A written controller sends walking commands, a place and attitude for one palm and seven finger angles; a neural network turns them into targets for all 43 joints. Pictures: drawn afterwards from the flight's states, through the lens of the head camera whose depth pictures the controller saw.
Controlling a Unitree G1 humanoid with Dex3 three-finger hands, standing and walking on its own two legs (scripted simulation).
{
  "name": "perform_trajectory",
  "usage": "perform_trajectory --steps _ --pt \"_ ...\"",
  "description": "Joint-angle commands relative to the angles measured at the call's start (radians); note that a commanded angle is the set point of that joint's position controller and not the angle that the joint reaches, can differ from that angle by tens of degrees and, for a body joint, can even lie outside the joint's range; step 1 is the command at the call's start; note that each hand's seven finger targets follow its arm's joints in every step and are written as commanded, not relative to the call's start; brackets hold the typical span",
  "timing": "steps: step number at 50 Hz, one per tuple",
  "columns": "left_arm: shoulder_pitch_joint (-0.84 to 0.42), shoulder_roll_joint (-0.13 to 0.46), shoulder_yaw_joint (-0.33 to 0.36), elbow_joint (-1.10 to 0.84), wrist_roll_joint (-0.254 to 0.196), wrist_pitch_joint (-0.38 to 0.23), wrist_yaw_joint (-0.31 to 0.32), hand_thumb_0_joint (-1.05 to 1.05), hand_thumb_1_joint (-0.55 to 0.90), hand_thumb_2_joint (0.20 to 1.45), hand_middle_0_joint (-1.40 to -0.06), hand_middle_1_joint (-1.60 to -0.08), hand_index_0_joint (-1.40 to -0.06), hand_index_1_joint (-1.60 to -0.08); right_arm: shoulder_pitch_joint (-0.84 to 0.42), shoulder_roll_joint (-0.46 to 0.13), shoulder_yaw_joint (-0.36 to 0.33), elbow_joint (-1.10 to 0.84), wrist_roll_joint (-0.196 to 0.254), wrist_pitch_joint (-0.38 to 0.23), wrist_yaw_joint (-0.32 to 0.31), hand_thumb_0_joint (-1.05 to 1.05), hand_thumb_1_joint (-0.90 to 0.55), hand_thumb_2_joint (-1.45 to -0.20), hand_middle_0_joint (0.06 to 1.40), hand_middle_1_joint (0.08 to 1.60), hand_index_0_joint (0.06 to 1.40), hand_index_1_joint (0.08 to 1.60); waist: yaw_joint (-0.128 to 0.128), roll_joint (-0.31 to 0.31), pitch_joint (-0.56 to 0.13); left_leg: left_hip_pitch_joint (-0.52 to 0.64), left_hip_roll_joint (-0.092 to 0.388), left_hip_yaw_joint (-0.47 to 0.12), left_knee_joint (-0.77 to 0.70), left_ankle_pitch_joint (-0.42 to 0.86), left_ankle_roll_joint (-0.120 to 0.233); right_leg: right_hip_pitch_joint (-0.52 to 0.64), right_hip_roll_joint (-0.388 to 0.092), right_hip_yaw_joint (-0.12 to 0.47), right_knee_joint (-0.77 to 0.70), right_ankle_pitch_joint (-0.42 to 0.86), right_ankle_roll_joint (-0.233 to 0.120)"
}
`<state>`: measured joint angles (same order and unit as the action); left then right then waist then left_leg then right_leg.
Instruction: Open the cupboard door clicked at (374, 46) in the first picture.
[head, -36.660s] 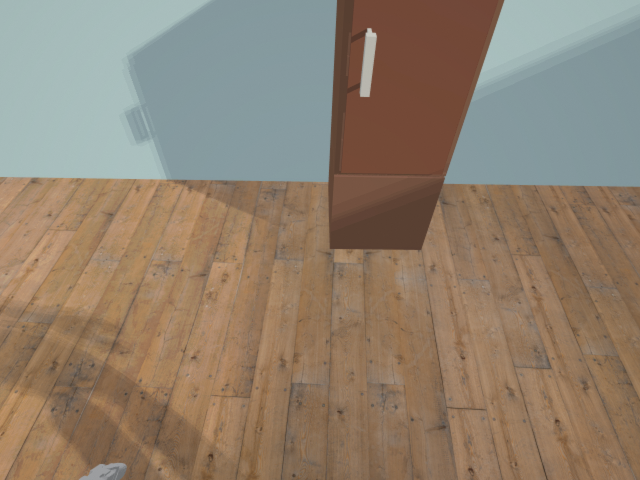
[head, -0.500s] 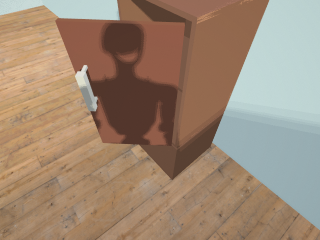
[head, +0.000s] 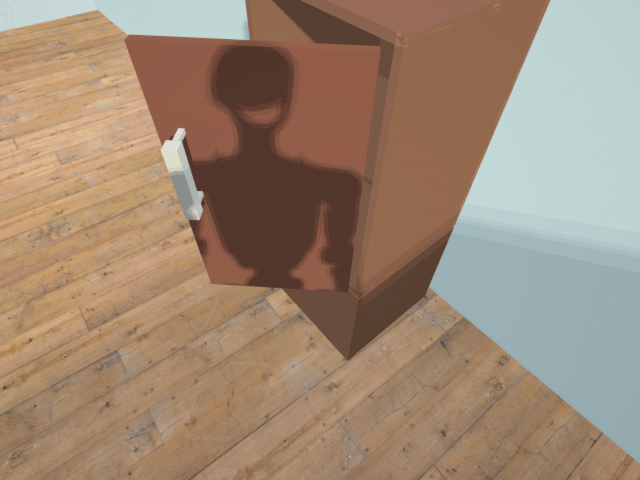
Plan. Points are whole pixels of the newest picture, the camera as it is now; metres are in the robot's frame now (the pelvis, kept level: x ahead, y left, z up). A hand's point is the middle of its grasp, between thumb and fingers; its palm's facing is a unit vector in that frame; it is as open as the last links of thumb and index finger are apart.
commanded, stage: shuffle to correct the standing spot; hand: left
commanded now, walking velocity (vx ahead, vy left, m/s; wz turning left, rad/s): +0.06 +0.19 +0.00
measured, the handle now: (187, 175) +0.56 +0.27 +0.03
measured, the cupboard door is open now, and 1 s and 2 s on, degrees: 46 46 46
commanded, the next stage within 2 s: come to a stop and stand still in 0.08 s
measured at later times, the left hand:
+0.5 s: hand out of the picture +0.03 +0.20 -0.18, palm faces +0.04 -0.98 -0.20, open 7.3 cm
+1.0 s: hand out of the picture +0.01 +0.20 -0.17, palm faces +0.01 -0.98 -0.22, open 7.4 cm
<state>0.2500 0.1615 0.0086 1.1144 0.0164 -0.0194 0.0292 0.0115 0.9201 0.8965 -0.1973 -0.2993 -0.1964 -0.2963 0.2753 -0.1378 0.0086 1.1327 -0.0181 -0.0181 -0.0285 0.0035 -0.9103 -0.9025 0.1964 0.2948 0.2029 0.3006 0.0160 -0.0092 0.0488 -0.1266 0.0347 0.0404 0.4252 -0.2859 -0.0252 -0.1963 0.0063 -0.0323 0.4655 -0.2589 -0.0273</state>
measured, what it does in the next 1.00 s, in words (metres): stands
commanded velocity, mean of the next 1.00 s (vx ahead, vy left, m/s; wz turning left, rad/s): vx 0.01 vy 0.01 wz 0.00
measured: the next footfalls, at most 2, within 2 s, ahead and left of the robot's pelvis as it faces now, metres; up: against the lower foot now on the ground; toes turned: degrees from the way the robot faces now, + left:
none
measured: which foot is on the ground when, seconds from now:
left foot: down 0.00-1.00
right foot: down 0.00-1.00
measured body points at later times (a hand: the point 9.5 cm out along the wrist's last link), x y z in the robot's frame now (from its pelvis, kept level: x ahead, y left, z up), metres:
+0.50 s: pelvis +0.01 +0.03 +0.00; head +0.04 +0.03 +0.45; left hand +0.03 +0.26 -0.16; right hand +0.00 -0.18 -0.16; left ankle -0.04 +0.13 -0.74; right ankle +0.00 -0.09 -0.74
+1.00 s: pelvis +0.00 +0.02 +0.00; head +0.00 +0.01 +0.45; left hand +0.01 +0.25 -0.16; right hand +0.00 -0.19 -0.17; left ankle -0.04 +0.13 -0.74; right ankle +0.00 -0.09 -0.74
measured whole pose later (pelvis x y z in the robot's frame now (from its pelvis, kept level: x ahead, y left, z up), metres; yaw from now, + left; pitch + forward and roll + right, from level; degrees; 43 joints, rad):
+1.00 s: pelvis +0.00 +0.02 +0.00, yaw -1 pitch -1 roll +1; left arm 0.28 0.15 -0.01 1.09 0.01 -0.01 0.03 0.01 0.91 0.90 -0.20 -0.30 -0.20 -0.30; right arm 0.29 -0.17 0.02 1.08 -0.02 -0.02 -0.02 0.01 -0.92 -0.90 0.20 0.29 0.20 0.30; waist 0.00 0.03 0.03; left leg -0.13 0.00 0.06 0.48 -0.32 0.01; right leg -0.21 -0.02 -0.02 0.52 -0.28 0.00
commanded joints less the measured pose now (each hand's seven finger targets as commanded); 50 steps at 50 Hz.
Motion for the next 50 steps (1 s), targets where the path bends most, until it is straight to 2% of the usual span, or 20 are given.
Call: perform_trajectory --steps 1,5,7,9,11,13,14,17,19,21,27,28,29,30,32,33,36,41,45,50 --pt "0.074 0.130 0.038 -0.041 -0.001 -0.003 0.009 0.000 0.900 0.900 -0.200 -0.300 -0.200 -0.300 0.082 -0.090 -0.027 -0.040 0.000 0.006 -0.002 0.000 -0.900 -0.900 0.200 0.300 0.200 0.300 0.007 -0.032 0.008 -0.111 0.034 -0.013 0.004 0.064 0.030 0.021 -0.180 0.178 -0.091 0.101 -0.061" --pt "0.076 0.159 0.063 -0.061 0.002 0.005 0.013 0.000 0.900 0.900 -0.200 -0.300 -0.200 -0.300 0.090 -0.080 -0.036 -0.068 -0.001 0.015 0.002 0.000 -0.900 -0.900 0.200 0.300 0.200 0.300 0.006 -0.106 0.004 -0.147 0.007 0.009 0.085 0.007 0.022 0.008 -0.257 0.248 -0.119 0.079 -0.103" --pt "0.065 0.159 0.071 -0.076 0.005 0.010 0.016 0.000 0.900 0.900 -0.200 -0.300 -0.200 -0.300 0.097 -0.079 -0.038 -0.080 0.000 0.016 0.001 0.000 -0.900 -0.900 0.200 0.300 0.200 0.300 -0.002 -0.108 0.022 -0.125 0.010 0.004 0.069 0.018 0.022 -0.032 -0.262 0.236 -0.091 0.110 -0.106" --pt "0.040 0.142 0.073 -0.094 0.005 0.018 0.015 0.000 0.900 0.900 -0.200 -0.300 -0.200 -0.300 0.132 -0.090 -0.041 -0.076 -0.002 0.011 0.003 0.000 -0.900 -0.900 0.200 0.300 0.200 0.300 -0.013 -0.020 0.021 -0.079 0.034 -0.032 0.013 0.110 0.038 -0.082 -0.203 0.158 -0.007 0.070 -0.077" --pt "0.012 0.070 0.056 -0.110 0.008 0.027 0.010 0.000 0.900 0.900 -0.200 -0.300 -0.200 -0.300 0.150 -0.123 -0.044 -0.077 -0.009 0.001 -0.002 0.000 -0.900 -0.900 0.200 0.300 0.200 0.300 -0.017 0.148 0.030 -0.057 0.150 -0.172 -0.092 0.238 0.111 -0.141 -0.068 -0.008 0.140 -0.075 -0.009" --pt "0.008 0.038 0.035 -0.106 0.008 0.024 0.008 0.000 0.900 0.900 -0.200 -0.300 -0.200 -0.300 0.138 -0.121 -0.041 -0.083 -0.006 -0.009 -0.014 0.000 -0.900 -0.900 0.200 0.300 0.200 0.300 -0.012 0.150 0.037 -0.039 0.202 -0.237 -0.127 0.391 0.176 -0.168 -0.045 -0.014 0.218 -0.188 0.010" --pt "0.019 0.033 0.032 -0.098 0.005 0.022 0.007 0.000 0.900 0.900 -0.200 -0.300 -0.200 -0.300 0.124 -0.115 -0.038 -0.084 -0.008 -0.015 -0.018 0.000 -0.900 -0.900 0.200 0.300 0.200 0.300 -0.003 0.132 0.029 -0.024 0.201 -0.224 -0.117 0.473 0.186 -0.159 -0.055 0.001 0.218 -0.192 0.008" --pt "0.070 0.043 0.026 -0.057 0.000 0.006 0.002 0.000 0.900 0.900 -0.200 -0.300 -0.200 -0.300 0.084 -0.109 -0.032 -0.075 -0.002 -0.024 -0.024 0.000 -0.900 -0.900 0.200 0.300 0.200 0.300 0.019 0.063 -0.011 -0.016 0.147 -0.147 -0.040 0.552 0.144 -0.024 -0.072 0.025 0.023 0.028 0.007" --pt "0.086 0.058 0.019 -0.030 -0.004 -0.001 0.003 0.000 0.900 0.900 -0.200 -0.300 -0.200 -0.300 0.083 -0.098 -0.031 -0.061 0.004 -0.027 -0.023 0.000 -0.900 -0.900 0.200 0.300 0.200 0.300 0.005 0.016 -0.010 -0.041 0.091 -0.091 -0.040 0.383 0.088 0.030 -0.104 0.063 -0.007 0.200 -0.001" --pt "0.071 0.061 0.017 -0.024 -0.006 -0.003 0.004 0.000 0.900 0.900 -0.200 -0.300 -0.200 -0.300 0.099 -0.087 -0.027 -0.037 0.003 -0.023 -0.022 0.000 -0.900 -0.900 0.200 0.300 0.200 0.300 -0.009 -0.031 -0.008 -0.032 0.079 -0.076 -0.042 0.344 0.069 0.040 -0.111 0.068 -0.010 0.287 -0.007" --pt "0.059 0.064 0.016 -0.019 -0.005 -0.002 0.009 0.000 0.900 0.900 -0.200 -0.300 -0.200 -0.300 0.102 -0.069 -0.019 -0.001 0.003 -0.026 -0.022 0.000 -0.900 -0.900 0.200 0.300 0.200 0.300 -0.008 0.024 0.002 -0.016 0.081 -0.067 -0.070 0.359 0.063 0.053 -0.106 0.061 -0.031 0.278 -0.007" --pt "0.158 0.105 0.013 0.026 0.003 -0.023 0.052 0.000 0.900 0.900 -0.200 -0.300 -0.200 -0.300 -0.001 -0.141 -0.030 -0.073 0.020 -0.027 -0.010 0.000 -0.900 -0.900 0.200 0.300 0.200 0.300 0.024 0.017 -0.031 -0.048 0.097 -0.029 0.150 0.526 0.030 0.039 -0.153 0.105 -0.028 0.650 0.007" --pt "0.136 0.138 0.020 -0.024 -0.003 -0.034 0.045 0.000 0.900 0.900 -0.200 -0.300 -0.200 -0.300 0.057 -0.091 -0.025 -0.107 0.011 -0.022 -0.002 0.000 -0.900 -0.900 0.200 0.300 0.200 0.300 -0.019 0.015 -0.107 -0.087 0.041 -0.047 0.117 0.173 0.031 0.114 -0.191 0.143 -0.002 0.629 -0.025" --pt "0.090 0.118 0.006 -0.031 -0.006 -0.036 0.037 0.000 0.900 0.900 -0.200 -0.300 -0.200 -0.300 0.077 -0.076 -0.021 -0.098 0.012 -0.020 -0.001 0.000 -0.900 -0.900 0.200 0.300 0.200 0.300 -0.038 0.018 -0.102 -0.088 0.045 -0.051 0.062 0.089 0.034 0.075 -0.182 0.129 0.011 0.508 -0.038" --pt "0.076 0.092 0.003 -0.046 -0.006 -0.031 0.028 0.000 0.900 0.900 -0.200 -0.300 -0.200 -0.300 0.121 -0.080 -0.019 -0.090 0.001 -0.025 -0.001 0.000 -0.900 -0.900 0.200 0.300 0.200 0.300 -0.034 0.120 -0.119 -0.049 0.077 -0.066 0.052 0.369 0.054 0.066 -0.121 0.077 0.066 0.412 -0.036" --pt "0.082 0.091 0.002 -0.045 -0.008 -0.029 0.026 0.000 0.900 0.900 -0.200 -0.300 -0.200 -0.300 0.119 -0.092 -0.019 -0.091 0.002 -0.025 -0.005 0.000 -0.900 -0.900 0.200 0.300 0.200 0.300 -0.028 0.127 -0.121 -0.036 0.086 -0.069 0.060 0.470 0.058 0.069 -0.110 0.062 0.074 0.371 -0.032" --pt "0.074 0.078 -0.004 -0.043 -0.008 -0.014 0.021 0.000 0.900 0.900 -0.200 -0.300 -0.200 -0.300 0.091 -0.103 -0.017 -0.106 0.007 -0.016 -0.010 0.000 -0.900 -0.900 0.200 0.300 0.200 0.300 -0.026 0.035 -0.018 -0.066 0.084 -0.072 0.023 0.323 0.062 0.014 -0.100 0.070 0.027 0.249 -0.026" --pt "0.058 0.088 -0.005 -0.053 -0.007 -0.003 0.011 0.000 0.900 0.900 -0.200 -0.300 -0.200 -0.300 0.067 -0.108 -0.013 -0.101 0.005 -0.010 -0.003 0.000 -0.900 -0.900 0.200 0.300 0.200 0.300 -0.023 -0.002 0.074 -0.113 0.061 -0.077 -0.052 0.079 0.065 -0.038 -0.092 0.096 -0.027 0.083 -0.019" --pt "0.065 0.094 -0.003 -0.056 -0.006 0.000 0.006 0.000 0.900 0.900 -0.200 -0.300 -0.200 -0.300 0.065 -0.113 -0.008 -0.091 0.004 -0.011 -0.001 0.000 -0.900 -0.900 0.200 0.300 0.200 0.300 -0.019 0.006 0.068 -0.119 0.057 -0.078 -0.072 0.036 0.068 -0.033 -0.091 0.101 -0.044 0.029 -0.017" --pt "0.071 0.100 -0.001 -0.054 -0.007 -0.005 0.005 0.000 0.900 0.900 -0.200 -0.300 -0.200 -0.300 0.070 -0.114 -0.006 -0.071 0.005 -0.017 -0.002 0.000 -0.900 -0.900 0.200 0.300 0.200 0.300 -0.016 0.003 0.027 -0.087 0.057 -0.069 -0.064 0.090 0.066 -0.012 -0.099 0.103 -0.041 0.098 -0.017"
